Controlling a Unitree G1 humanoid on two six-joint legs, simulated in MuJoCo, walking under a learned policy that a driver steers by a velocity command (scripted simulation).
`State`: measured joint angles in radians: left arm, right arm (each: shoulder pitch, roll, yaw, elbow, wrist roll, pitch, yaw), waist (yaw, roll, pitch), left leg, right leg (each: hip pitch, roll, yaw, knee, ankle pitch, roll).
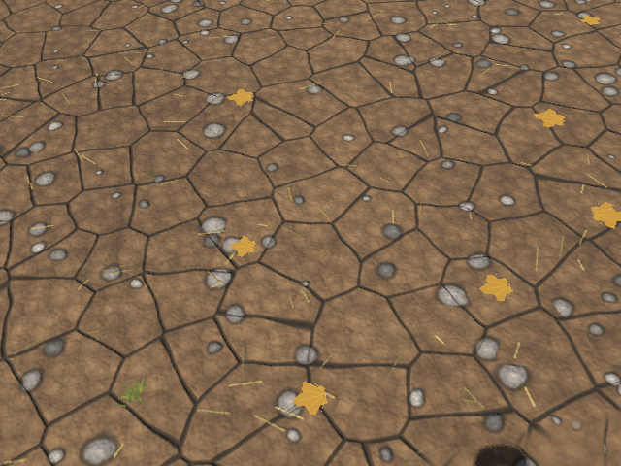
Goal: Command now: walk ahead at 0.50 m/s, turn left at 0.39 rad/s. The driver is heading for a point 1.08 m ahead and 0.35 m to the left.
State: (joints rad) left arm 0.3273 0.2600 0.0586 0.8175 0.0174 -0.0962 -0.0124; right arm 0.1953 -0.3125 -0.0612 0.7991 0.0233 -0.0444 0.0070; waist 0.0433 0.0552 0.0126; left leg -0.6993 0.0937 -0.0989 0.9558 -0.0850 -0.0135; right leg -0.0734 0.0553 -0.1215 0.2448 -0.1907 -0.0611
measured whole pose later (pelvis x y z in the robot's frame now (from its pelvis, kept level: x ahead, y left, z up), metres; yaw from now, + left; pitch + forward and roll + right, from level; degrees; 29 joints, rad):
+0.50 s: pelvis +0.27 +0.08 +0.00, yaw +17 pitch +2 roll +0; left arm 0.12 0.30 0.05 0.71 0.01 -0.10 0.00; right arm 0.31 -0.28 -0.07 0.71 0.01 -0.05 0.01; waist -0.04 -0.02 0.04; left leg -0.22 -0.12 -0.07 0.36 -0.17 0.10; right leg -0.63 -0.10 0.08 0.96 -0.25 0.05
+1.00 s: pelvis +0.54 +0.11 +0.00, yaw +29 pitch +2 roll -1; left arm 0.35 0.26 0.05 0.83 0.00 -0.09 -0.02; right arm 0.19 -0.29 -0.05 0.67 0.01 -0.05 0.00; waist 0.07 0.04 0.02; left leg -0.61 0.07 -0.05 0.91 -0.24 0.00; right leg -0.15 0.04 -0.02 0.31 -0.19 -0.04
